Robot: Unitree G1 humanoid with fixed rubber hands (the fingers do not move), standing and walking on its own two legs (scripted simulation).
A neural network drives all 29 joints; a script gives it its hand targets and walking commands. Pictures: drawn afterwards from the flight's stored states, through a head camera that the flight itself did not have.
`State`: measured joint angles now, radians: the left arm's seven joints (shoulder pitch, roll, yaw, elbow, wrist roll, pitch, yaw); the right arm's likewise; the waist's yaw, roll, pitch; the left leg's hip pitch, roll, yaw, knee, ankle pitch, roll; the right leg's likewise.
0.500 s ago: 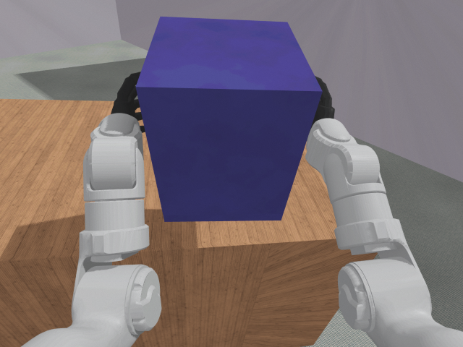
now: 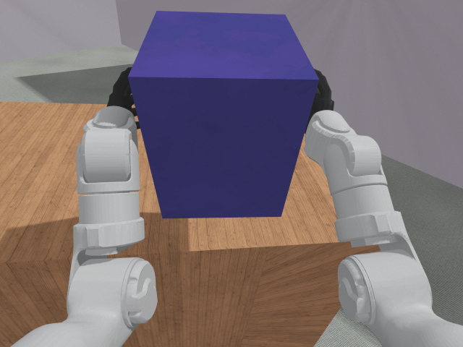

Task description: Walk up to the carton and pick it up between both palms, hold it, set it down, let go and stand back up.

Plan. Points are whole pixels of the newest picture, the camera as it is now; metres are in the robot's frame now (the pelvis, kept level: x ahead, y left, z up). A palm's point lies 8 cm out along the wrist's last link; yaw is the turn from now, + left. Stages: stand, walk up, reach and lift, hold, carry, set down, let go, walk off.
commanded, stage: hold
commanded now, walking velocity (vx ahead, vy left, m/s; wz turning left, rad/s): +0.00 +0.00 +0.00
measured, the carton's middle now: (222, 119) +0.41 +0.00 +0.26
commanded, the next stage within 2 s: none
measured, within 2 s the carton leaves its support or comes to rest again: neither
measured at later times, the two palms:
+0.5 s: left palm (106, 110) +0.36 +0.16 +0.29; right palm (314, 99) +0.37 -0.13 +0.32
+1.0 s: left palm (115, 113) +0.36 +0.15 +0.29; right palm (317, 116) +0.37 -0.14 +0.29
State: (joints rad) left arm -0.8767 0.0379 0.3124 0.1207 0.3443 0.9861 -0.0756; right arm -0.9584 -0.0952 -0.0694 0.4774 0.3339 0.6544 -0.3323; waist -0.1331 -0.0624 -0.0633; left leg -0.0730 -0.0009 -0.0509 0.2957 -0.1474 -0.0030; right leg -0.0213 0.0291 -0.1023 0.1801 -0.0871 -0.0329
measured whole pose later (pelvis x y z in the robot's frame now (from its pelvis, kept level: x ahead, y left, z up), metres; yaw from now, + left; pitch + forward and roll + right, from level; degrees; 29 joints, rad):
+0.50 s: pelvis +0.00 +0.00 +0.00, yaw +0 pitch -4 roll -1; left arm -0.91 0.04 0.33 0.11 0.33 1.06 -0.05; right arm -1.07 -0.14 -0.06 0.56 0.37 0.72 -0.33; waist -0.09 -0.04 -0.10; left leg -0.07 0.00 -0.06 0.30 -0.14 -0.01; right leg -0.03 0.03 -0.11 0.19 -0.09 -0.04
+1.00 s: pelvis +0.00 +0.00 +0.00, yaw -3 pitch +0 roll +0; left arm -0.91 0.03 0.37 0.06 0.33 1.20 -0.07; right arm -1.03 -0.08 -0.09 0.45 0.27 0.90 -0.33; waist -0.03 0.01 -0.13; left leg -0.01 0.00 0.01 0.00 0.01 0.00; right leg -0.04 0.03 -0.04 0.02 0.02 -0.03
